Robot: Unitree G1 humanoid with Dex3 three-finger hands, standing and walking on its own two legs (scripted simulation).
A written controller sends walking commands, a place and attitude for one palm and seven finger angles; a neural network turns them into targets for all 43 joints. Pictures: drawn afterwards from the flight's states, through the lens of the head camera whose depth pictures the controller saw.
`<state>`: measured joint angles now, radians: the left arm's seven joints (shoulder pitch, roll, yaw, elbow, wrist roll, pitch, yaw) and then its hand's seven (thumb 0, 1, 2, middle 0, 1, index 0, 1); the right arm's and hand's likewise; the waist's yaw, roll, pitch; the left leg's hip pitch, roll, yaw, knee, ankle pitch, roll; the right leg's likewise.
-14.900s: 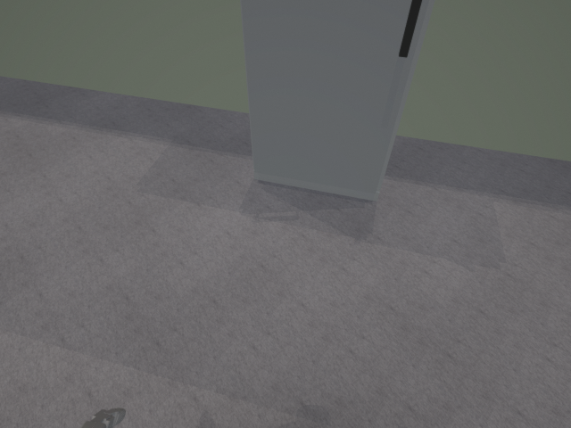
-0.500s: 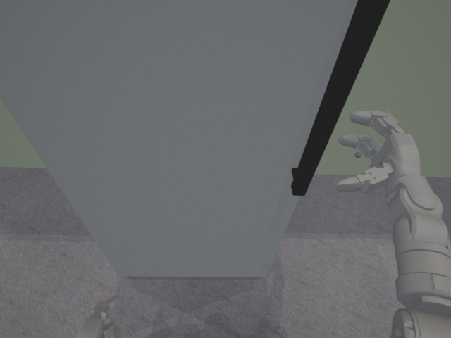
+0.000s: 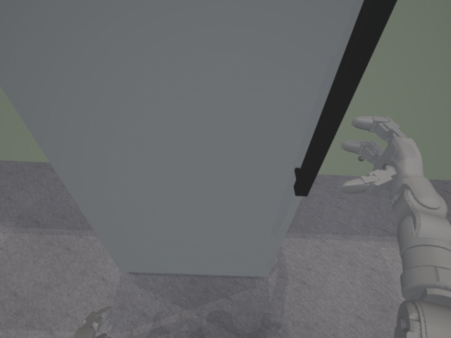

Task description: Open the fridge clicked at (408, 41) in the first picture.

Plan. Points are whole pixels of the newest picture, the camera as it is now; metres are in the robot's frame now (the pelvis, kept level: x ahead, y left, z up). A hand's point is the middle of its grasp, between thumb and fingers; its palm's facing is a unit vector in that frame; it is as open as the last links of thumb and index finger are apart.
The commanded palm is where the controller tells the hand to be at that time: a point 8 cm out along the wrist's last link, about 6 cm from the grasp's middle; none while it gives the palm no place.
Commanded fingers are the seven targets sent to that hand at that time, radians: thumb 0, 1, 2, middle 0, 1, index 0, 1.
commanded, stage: move the hooked fingers beside the handle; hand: right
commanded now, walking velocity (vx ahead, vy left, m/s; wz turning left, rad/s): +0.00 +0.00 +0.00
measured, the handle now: (335, 89) +0.45 -0.12 +0.24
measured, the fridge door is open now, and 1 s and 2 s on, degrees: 0 0 0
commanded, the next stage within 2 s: feel for the door with the fingertips in 0.42 s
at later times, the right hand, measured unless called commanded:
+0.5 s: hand (359, 156) +0.40 -0.18 +0.16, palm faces -0.06 +1.00 +0.01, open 13.9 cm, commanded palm +0.38 -0.23 +0.15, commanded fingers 0.00 0.50 -0.30 0.30 1.20 0.30 1.20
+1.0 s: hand (337, 156) +0.40 -0.14 +0.15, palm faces -0.04 +1.00 +0.01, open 13.9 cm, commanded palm +0.39 -0.20 +0.15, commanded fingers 0.00 0.50 -0.30 0.30 1.20 0.30 1.20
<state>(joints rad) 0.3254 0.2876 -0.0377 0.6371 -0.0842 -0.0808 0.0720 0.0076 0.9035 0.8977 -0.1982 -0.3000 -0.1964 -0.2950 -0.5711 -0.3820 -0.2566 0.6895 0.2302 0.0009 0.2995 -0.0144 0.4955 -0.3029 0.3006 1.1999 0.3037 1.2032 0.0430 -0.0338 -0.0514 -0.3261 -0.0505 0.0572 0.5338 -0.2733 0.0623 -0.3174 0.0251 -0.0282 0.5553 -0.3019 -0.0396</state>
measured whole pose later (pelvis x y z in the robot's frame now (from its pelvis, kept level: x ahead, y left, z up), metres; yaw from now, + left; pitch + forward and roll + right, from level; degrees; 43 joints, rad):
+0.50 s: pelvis +0.00 -0.01 +0.00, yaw +0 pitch +2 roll +0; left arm 0.29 0.26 -0.06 0.64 -0.07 -0.08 0.07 0.01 0.90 0.90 -0.20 -0.30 -0.20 -0.30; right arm -0.56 -0.31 -0.20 0.60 0.22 -0.01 0.24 -0.02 0.50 -0.30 0.30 1.20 0.30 1.20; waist 0.02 -0.02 -0.05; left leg -0.30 -0.04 0.06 0.53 -0.27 0.05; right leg -0.29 0.04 -0.03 0.54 -0.30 -0.05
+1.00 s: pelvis +0.00 +0.00 +0.00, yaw +0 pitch +2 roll +0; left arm 0.27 0.25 -0.06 0.63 -0.07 -0.05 0.06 0.01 0.90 0.90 -0.20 -0.30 -0.20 -0.30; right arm -0.55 -0.26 -0.18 0.58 0.19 0.03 0.15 -0.01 0.50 -0.30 0.30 1.20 0.31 1.20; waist 0.03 -0.02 -0.04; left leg -0.29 -0.05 0.05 0.52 -0.26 0.06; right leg -0.28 0.03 -0.04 0.53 -0.29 -0.04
